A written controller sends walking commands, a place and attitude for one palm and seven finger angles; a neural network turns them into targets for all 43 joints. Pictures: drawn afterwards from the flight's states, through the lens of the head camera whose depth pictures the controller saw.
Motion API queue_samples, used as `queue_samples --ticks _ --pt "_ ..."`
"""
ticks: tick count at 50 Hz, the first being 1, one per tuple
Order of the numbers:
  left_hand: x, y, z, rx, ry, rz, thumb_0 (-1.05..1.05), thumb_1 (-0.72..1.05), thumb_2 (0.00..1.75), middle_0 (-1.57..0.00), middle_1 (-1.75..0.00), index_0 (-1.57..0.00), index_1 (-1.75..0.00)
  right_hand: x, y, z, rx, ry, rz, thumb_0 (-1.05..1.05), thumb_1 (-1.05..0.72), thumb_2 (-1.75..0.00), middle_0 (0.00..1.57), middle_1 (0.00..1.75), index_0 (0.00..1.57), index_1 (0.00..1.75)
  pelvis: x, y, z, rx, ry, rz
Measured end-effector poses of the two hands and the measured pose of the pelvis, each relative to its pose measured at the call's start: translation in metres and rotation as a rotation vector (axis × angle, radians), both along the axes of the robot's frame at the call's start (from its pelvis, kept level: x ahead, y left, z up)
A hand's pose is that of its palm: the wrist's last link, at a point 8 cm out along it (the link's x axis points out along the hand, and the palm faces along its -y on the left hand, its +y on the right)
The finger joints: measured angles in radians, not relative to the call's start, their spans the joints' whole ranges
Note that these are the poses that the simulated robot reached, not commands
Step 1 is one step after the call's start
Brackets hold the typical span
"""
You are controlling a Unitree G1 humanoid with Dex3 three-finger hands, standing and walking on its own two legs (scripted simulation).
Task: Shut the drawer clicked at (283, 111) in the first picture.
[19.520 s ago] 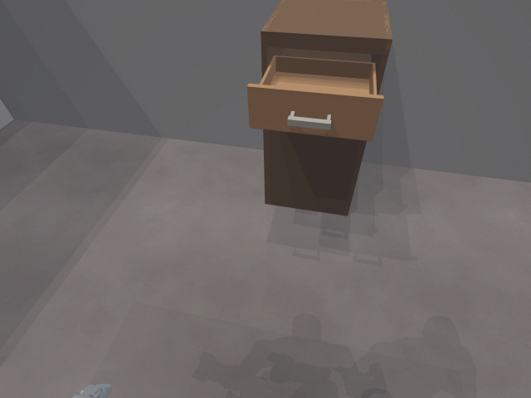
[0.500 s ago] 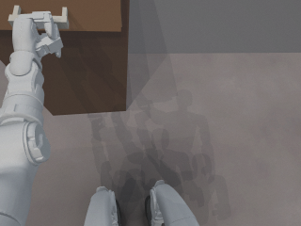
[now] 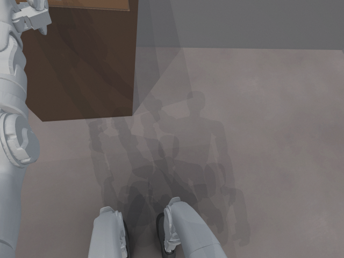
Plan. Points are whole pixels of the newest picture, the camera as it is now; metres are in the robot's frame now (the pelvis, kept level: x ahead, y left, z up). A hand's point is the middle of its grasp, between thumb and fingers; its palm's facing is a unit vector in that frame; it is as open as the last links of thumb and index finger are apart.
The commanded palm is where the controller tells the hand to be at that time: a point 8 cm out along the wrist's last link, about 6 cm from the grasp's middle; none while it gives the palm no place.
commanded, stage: push the drawer shut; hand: left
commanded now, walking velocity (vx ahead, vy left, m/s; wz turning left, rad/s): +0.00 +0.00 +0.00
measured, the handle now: out of the picture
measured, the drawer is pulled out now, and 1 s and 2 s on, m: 0.00 0.00 0.00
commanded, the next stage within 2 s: pull the fist back off the drawer in 0.04 s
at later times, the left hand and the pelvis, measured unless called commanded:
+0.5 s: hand (39, 9) +0.60 +0.17 +0.09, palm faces -0.02 -1.00 -0.04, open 3.3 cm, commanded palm +0.60 +0.17 +0.09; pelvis -0.01 +0.01 -0.01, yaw -1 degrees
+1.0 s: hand (39, 11) +0.59 +0.16 +0.10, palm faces +0.01 -1.00 -0.03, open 3.2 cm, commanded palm +0.54 +0.20 +0.11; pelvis +0.03 +0.01 +0.03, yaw +0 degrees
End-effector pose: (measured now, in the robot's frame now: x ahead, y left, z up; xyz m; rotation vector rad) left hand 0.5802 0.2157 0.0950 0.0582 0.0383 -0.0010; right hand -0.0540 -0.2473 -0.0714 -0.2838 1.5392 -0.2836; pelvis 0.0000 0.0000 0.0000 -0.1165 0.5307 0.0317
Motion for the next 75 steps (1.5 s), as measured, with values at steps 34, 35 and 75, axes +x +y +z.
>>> queue_samples --ticks 34,35,75 --pt "-0.002 0.0 -0.003 -0.037 0.002 -0.01 0.02 0.69 0.86 -1.4 -1.6 -1.4 -1.6 -0.011 0.018 0.003 0.024 -0.02 -0.027 0.0 -0.9 -0.9 0.21 0.3 0.2 0.3 -0.003 0.011 0.002 -0.004 -0.003 -0.022" --pt "-0.003 0.0 -0.003 -0.04 0.002 -0.008 0.02 0.7 0.86 -1.4 -1.6 -1.4 -1.6 -0.008 0.018 0.003 0.028 -0.022 -0.028 0.0 -0.9 -0.9 0.21 0.3 0.2 0.3 -0.001 0.011 0.004 -0.002 -0.006 -0.023" --pt "-0.188 0.027 0.08 0.053 0.004 0.001 0.01 0.9 0.9 -1.4 -1.6 -1.4 -1.6 0.26 -0.008 0.081 0.106 -0.659 0.163 0.01 -0.91 -0.9 0.2 0.3 0.2 0.3 0.065 -0.005 0.091 0.089 -0.352 0.006"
